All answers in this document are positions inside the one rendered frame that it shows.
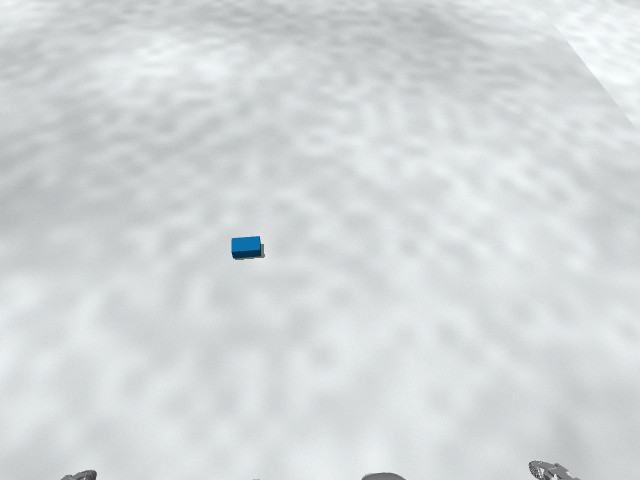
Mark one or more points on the right robot hand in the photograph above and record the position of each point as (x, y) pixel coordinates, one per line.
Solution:
(547, 471)

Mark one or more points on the small box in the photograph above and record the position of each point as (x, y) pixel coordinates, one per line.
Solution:
(246, 247)

